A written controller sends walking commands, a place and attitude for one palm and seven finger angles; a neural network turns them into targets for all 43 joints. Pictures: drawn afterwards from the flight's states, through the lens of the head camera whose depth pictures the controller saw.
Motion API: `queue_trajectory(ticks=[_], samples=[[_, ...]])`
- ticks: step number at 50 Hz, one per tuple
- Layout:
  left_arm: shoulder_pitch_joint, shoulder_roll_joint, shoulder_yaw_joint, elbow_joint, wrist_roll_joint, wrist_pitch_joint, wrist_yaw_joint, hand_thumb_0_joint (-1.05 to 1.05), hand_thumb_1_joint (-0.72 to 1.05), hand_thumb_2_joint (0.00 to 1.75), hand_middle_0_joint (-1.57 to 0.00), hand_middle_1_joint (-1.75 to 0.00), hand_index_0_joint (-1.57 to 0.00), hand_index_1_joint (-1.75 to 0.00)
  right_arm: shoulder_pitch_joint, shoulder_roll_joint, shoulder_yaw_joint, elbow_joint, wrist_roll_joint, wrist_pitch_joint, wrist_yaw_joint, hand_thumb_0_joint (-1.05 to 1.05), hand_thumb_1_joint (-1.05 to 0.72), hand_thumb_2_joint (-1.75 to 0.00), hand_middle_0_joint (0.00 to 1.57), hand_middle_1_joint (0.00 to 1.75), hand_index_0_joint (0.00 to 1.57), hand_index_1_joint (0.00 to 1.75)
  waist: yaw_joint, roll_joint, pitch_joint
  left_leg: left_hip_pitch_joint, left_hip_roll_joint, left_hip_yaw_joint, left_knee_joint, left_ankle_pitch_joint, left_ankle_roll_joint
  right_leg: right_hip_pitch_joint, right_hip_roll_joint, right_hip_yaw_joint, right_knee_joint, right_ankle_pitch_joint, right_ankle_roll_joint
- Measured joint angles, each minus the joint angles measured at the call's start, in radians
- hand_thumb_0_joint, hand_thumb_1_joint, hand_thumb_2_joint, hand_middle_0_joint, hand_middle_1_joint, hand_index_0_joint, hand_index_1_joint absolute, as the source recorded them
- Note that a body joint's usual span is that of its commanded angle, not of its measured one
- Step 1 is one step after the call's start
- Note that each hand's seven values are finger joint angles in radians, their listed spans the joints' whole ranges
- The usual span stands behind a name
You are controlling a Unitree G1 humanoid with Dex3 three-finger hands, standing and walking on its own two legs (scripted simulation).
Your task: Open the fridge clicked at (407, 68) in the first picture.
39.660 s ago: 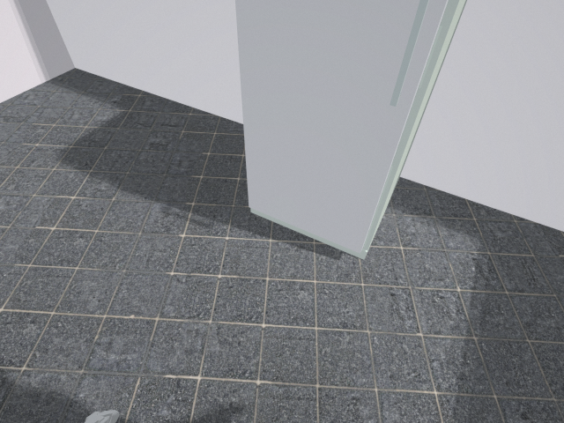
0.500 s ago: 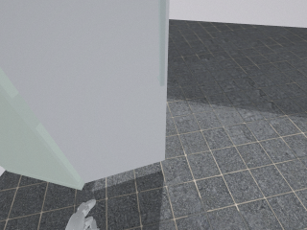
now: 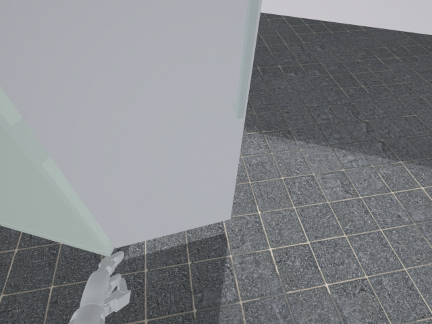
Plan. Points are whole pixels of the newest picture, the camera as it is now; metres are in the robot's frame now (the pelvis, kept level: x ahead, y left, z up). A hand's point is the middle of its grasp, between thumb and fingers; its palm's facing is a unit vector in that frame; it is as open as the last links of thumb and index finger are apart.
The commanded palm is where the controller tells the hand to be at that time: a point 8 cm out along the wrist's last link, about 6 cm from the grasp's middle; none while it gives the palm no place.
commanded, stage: let the arm hang, fingers relaxed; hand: right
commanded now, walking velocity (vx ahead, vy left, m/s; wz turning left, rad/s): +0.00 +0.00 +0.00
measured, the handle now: (243, 54) +0.63 -0.01 +0.18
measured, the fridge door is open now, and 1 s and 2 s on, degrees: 59 59 59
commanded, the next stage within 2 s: look to check the result in 1.12 s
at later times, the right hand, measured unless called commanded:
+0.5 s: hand out of the picture -0.04 -0.21 -0.18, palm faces +0.01 +0.98 -0.19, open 7.2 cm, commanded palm none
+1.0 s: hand out of the picture +0.00 -0.20 -0.17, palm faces +0.00 +0.98 -0.18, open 7.4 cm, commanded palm none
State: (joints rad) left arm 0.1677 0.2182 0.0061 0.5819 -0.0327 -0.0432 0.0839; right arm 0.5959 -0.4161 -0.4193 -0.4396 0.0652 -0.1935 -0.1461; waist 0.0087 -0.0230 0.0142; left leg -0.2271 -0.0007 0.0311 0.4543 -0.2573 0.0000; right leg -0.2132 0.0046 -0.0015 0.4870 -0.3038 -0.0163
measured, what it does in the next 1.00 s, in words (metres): stands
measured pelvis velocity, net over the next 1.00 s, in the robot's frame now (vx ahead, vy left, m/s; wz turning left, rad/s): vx -0.01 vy -0.03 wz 0.01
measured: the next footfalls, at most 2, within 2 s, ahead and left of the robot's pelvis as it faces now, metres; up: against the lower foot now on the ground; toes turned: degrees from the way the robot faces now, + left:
none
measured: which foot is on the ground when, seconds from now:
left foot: down 0.00-1.00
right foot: down 0.00-1.00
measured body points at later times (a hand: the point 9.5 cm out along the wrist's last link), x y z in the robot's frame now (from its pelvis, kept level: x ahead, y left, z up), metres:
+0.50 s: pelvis -0.03 -0.02 +0.00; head -0.01 -0.04 +0.45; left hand -0.02 +0.24 -0.14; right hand -0.04 -0.26 -0.16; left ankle -0.01 +0.12 -0.74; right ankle -0.03 -0.11 -0.74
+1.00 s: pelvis -0.01 -0.03 +0.00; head +0.00 -0.03 +0.45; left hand -0.01 +0.20 -0.15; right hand +0.00 -0.25 -0.16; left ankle -0.01 +0.12 -0.74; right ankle -0.03 -0.11 -0.74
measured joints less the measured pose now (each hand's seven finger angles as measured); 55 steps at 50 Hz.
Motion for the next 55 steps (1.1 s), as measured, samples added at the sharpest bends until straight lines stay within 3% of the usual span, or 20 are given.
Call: queue_trajectory(ticks=[3, 7, 11, 15, 20, 26, 38, 49, 55], samples=[[0.012, 0.034, 0.009, 0.042, 0.005, -0.024, -0.038, 0.01, 0.90, 0.90, -0.20, -0.30, -0.20, -0.30, -0.081, 0.017, 0.101, 0.134, -0.044, 0.010, 0.041, 0.01, -0.89, -0.89, 0.21, 0.30, 0.20, 0.30, -0.014, -0.007, -0.019, -0.028, 0.012, 0.018, 0.046, -0.014, 0.000, -0.041, 0.011, 0.014, 0.054, -0.002, -0.001], [-0.013, 0.106, 0.014, 0.127, 0.036, 0.019, -0.088, 0.01, 0.90, 0.90, -0.20, -0.30, -0.20, -0.30, -0.249, 0.068, 0.288, 0.589, -0.094, 0.152, 0.128, 0.01, -0.90, -0.89, 0.20, 0.30, 0.20, 0.30, -0.014, -0.050, -0.052, -0.090, 0.029, 0.032, 0.133, -0.048, -0.008, -0.107, 0.025, 0.026, 0.138, -0.035, -0.016], [0.004, 0.098, 0.006, 0.163, 0.057, 0.045, -0.094, 0.01, 0.90, 0.90, -0.20, -0.30, -0.20, -0.30, -0.305, 0.135, 0.398, 0.952, -0.103, 0.238, 0.154, 0.01, -0.90, -0.89, 0.20, 0.30, 0.20, 0.30, 0.012, -0.015, -0.027, -0.109, 0.041, 0.019, 0.172, -0.056, -0.013, -0.114, 0.036, 0.013, 0.156, -0.034, -0.020], [0.060, 0.064, -0.021, 0.227, 0.062, 0.051, -0.090, 0.01, 0.90, 0.90, -0.20, -0.30, -0.20, -0.30, -0.308, 0.191, 0.454, 1.171, -0.095, 0.257, 0.162, 0.02, -0.90, -0.89, 0.20, 0.30, 0.20, 0.30, 0.017, 0.049, 0.012, -0.083, 0.037, 0.016, 0.130, -0.028, -0.017, -0.088, 0.033, 0.010, 0.116, -0.010, -0.023], [0.125, 0.022, -0.037, 0.330, 0.057, 0.061, -0.078, 0.01, 0.90, 0.90, -0.20, -0.30, -0.20, -0.30, -0.299, 0.190, 0.439, 1.329, -0.082, 0.235, 0.145, 0.01, -0.95, -0.89, 0.21, 0.30, 0.20, 0.30, -0.007, 0.084, 0.039, -0.033, 0.026, 0.024, 0.040, 0.022, -0.013, -0.054, 0.023, 0.018, 0.058, 0.024, -0.021], [0.158, -0.005, -0.029, 0.402, 0.053, 0.066, -0.067, 0.01, 0.90, 0.90, -0.20, -0.30, -0.20, -0.30, -0.281, 0.171, 0.427, 1.451, -0.079, 0.224, 0.141, 0.01, -0.93, -0.89, 0.21, 0.30, 0.20, 0.30, -0.018, 0.050, 0.037, 0.001, 0.028, 0.018, -0.021, 0.053, -0.016, -0.025, 0.027, 0.012, 0.013, 0.044, -0.030], [0.131, -0.048, -0.027, 0.468, 0.049, 0.048, -0.057, 0.01, 0.91, 0.90, -0.20, -0.30, -0.20, -0.30, -0.295, 0.189, 0.423, 1.542, -0.077, 0.202, 0.124, 0.01, -0.91, -0.89, 0.20, 0.30, 0.19, 0.30, -0.016, 0.001, 0.020, 0.027, 0.048, -0.014, -0.038, 0.051, -0.038, 0.029, 0.047, -0.019, -0.047, 0.056, -0.047], [0.115, -0.057, -0.024, 0.504, 0.046, 0.035, -0.052, 0.00, 0.91, 0.90, -0.20, -0.30, -0.20, -0.30, -0.343, 0.254, 0.431, 1.549, -0.077, 0.192, 0.121, 0.01, -0.91, -0.89, 0.20, 0.30, 0.20, 0.30, -0.009, 0.026, 0.014, 0.049, 0.049, -0.026, -0.036, 0.034, -0.041, 0.067, 0.049, -0.029, -0.070, 0.048, -0.046], [0.121, -0.070, -0.023, 0.517, 0.046, 0.031, -0.046, 0.00, 0.91, 0.90, -0.20, -0.30, -0.20, -0.30, -0.345, 0.254, 0.423, 1.557, -0.076, 0.190, 0.116, 0.01, -0.92, -0.89, 0.20, 0.30, 0.20, 0.30, -0.006, 0.035, 0.020, 0.061, 0.045, -0.022, -0.042, 0.027, -0.038, 0.077, 0.045, -0.025, -0.073, 0.041, -0.042]])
